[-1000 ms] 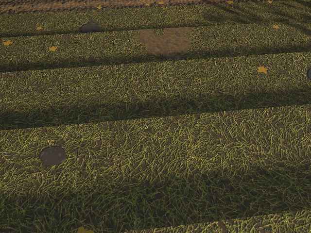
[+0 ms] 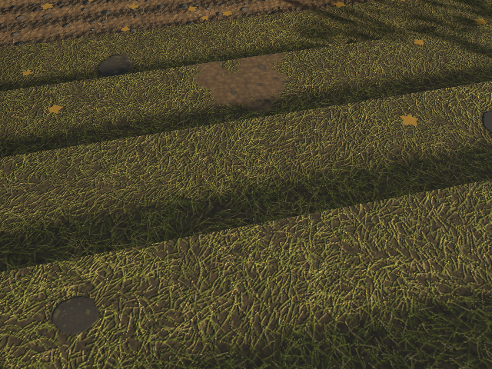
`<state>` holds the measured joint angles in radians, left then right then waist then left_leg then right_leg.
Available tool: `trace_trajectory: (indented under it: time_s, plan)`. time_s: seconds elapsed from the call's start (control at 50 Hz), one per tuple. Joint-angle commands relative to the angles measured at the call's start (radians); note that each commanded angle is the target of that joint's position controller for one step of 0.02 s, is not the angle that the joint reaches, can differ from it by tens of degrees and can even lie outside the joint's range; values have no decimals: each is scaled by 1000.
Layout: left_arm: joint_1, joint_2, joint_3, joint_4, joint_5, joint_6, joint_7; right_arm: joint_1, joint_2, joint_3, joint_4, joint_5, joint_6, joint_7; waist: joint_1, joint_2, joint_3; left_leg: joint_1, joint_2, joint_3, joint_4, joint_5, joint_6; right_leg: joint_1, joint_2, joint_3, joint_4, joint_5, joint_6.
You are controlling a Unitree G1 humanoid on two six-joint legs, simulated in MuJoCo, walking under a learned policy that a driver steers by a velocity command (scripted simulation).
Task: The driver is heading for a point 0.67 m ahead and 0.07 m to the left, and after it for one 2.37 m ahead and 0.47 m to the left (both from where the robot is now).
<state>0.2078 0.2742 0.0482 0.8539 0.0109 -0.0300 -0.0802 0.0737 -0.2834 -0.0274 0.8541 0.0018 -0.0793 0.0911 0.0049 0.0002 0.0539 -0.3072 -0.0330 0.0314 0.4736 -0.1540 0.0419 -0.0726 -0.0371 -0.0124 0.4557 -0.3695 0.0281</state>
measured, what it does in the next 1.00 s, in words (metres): walks ahead: right foot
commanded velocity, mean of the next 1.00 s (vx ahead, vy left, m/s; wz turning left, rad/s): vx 0.32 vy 0.00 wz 0.04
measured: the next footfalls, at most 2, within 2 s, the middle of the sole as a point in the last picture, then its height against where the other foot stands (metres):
right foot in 0.76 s outside the picture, level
left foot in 1.22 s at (218, 353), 0.17 m lower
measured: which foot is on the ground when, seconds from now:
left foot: down 0.00-0.78, up 0.80-1.00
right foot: down 0.00-0.38, up 0.40-0.74, down 0.76-1.00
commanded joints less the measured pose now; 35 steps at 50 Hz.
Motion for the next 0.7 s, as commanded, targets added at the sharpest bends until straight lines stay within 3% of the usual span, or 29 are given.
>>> trace_trajectory:
  time_s: [0.02,0.12,0.14,0.18,0.2,0.26,0.3,0.34,0.36,0.38,0.4,0.42,0.44,0.46,0.48,0.52,0.54,0.58,0.6,0.62,0.64,0.66,0.7]
  plan:
    - [17,127,28,-37,-1,-10,6,-45,-124,-32,-46,1,-15,-5,4,-5,-91,235,65,-82,-31,238,17,-161,-28,16,-103,168,-24]
    - [19,132,27,-16,0,-5,8,-42,-131,-36,-15,1,-13,-6,4,-5,-83,247,62,-88,-43,224,19,-152,-28,10,-115,157,-22]
    - [41,131,27,-5,3,-1,11,-19,-137,-39,0,0,-10,-9,3,-4,-73,250,62,-95,-65,106,24,-157,-30,12,-136,60,-28]
    - [72,170,42,8,34,4,34,30,-198,-71,18,-23,-9,-29,-10,-29,6,198,49,-105,-87,-315,67,-202,-49,44,-160,-196,-96]
    - [79,164,41,8,45,-3,47,29,-191,-74,17,-30,-15,-41,-9,-38,40,153,55,-122,-94,-399,92,-201,-67,66,-170,-244,-132]
    - [102,135,30,7,39,-37,75,-27,-103,-53,-13,-28,-29,-70,12,-73,38,72,49,-115,-52,-314,123,-76,-119,129,-202,-205,-205]
    - [71,132,24,-14,30,-53,85,-62,-75,-46,-29,-35,-38,-72,17,-104,52,0,5,-37,39,-190,110,3,-170,184,-219,-147,-245]
    - [47,144,19,-22,33,-52,84,-1,-84,-54,-19,-42,-48,-66,-10,-103,71,29,-9,20,79,-137,103,-4,-197,185,-179,-76,-252]
    - [40,142,16,-27,43,-51,79,55,-92,-57,-6,-43,-54,-61,-33,-65,59,112,-6,9,66,-85,115,-50,-149,135,-95,-33,-231]
    - [51,139,13,-31,60,-48,71,140,-111,-59,14,-48,-62,-60,-63,13,15,253,14,-68,37,-6,150,-137,-60,65,68,20,-194]
    - [53,102,0,-38,83,-49,52,311,-156,-65,55,-48,-68,-67,-129,142,-77,512,140,-346,-56,42,258,-336,61,8,348,-13,-109]
    - [19,61,-14,-47,83,-62,35,561,-189,-67,99,-63,-70,-64,-231,204,-116,682,333,-664,-179,111,379,-572,106,90,718,-323,-82]
    - [-37,43,-16,-67,60,-89,36,576,-193,-65,118,-76,-87,-67,-215,101,15,648,409,-690,-203,129,376,-777,58,201,857,-288,-105]
    - [-51,76,-9,-60,58,-101,50,510,-145,-49,123,-79,-83,-67,-168,9,53,559,412,-613,-200,154,347,-774,3,200,877,-203,-108]
    - [-42,91,-2,-59,73,-102,61,431,-86,-26,120,-81,-74,-68,-116,-26,43,470,385,-533,-212,132,331,-716,-35,178,828,-141,-112]
    - [-34,21,-22,-44,105,-73,68,306,-7,9,88,-73,-56,-83,-43,14,56,275,298,-363,-302,79,263,-565,-101,138,673,-18,-109]
    - [-45,11,-24,-45,103,-58,63,293,12,18,84,-67,-54,-91,-36,23,58,230,256,-303,-346,39,235,-519,-102,109,593,33,-95]
    - [-76,6,-29,-58,82,-38,47,326,-15,15,105,-67,-57,-95,-49,9,72,159,209,-213,-373,-2,214,-466,-80,55,418,151,-62]
    - [-101,-11,-37,-71,75,-32,39,343,-45,8,118,-70,-59,-82,-55,29,72,119,197,-180,-375,23,215,-417,-62,21,340,194,-51]
    - [-117,-31,-44,-85,78,-26,28,357,-68,2,129,-85,-54,-61,-63,57,63,36,182,-147,-356,47,214,-332,-39,-20,366,214,-47]
    - [-33,-35,-47,-66,79,-27,19,363,-62,0,139,-122,-55,-50,-31,79,60,3,206,-142,-306,85,214,-303,-59,35,447,354,-62]
    - [50,-14,-39,-49,97,-33,12,337,-54,3,118,-136,-58,-49,-8,56,45,-64,192,-116,-259,122,213,-235,-37,-8,531,383,-66]
    - [53,39,-18,-78,103,-45,19,308,-46,7,99,-117,-65,-55,10,57,52,-72,208,-125,-171,168,204,-197,-20,-33,542,293,-78]
Over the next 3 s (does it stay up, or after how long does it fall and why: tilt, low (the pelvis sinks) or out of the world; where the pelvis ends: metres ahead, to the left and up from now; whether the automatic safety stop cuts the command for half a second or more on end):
stays up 1.43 0.29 -0.34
